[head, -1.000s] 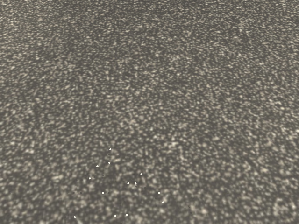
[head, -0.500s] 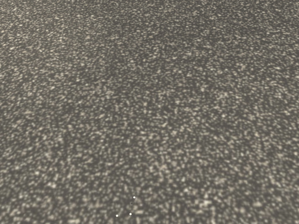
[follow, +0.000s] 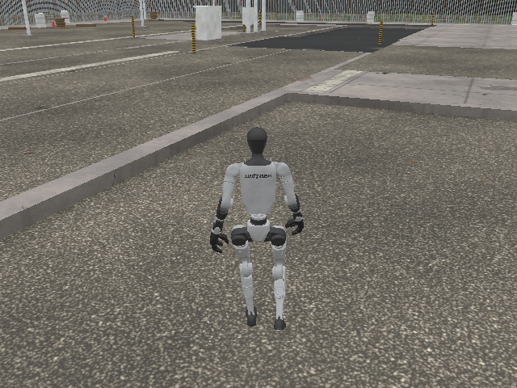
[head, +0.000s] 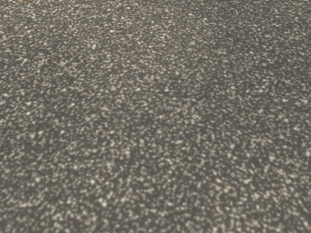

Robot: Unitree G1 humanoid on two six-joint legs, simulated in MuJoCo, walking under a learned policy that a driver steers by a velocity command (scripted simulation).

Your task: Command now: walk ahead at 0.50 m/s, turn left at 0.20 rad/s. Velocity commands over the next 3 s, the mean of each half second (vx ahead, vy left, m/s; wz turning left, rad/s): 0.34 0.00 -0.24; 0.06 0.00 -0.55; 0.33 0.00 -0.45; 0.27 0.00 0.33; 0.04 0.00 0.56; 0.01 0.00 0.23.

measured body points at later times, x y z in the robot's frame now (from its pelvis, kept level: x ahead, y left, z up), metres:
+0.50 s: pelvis +0.22 -0.03 +0.00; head +0.27 -0.04 +0.44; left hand +0.39 +0.20 -0.12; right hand +0.23 -0.30 -0.14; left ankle +0.10 +0.07 -0.63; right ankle +0.31 -0.09 -0.72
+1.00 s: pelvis +0.29 +0.01 +0.01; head +0.32 +0.01 +0.46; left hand +0.50 +0.22 -0.12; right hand +0.28 -0.29 -0.09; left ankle +0.34 +0.10 -0.73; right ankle +0.30 -0.10 -0.72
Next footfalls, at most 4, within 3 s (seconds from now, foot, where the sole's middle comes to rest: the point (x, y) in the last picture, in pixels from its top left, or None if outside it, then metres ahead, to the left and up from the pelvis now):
0.42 right None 0.35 -0.10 -0.76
0.96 left None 0.37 0.08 -0.76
1.50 right None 0.39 -0.24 -0.76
1.96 left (224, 184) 0.67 -0.25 -0.76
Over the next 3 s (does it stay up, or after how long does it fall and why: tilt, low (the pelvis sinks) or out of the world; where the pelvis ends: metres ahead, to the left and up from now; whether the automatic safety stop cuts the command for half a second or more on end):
stays up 0.53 -0.29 0.02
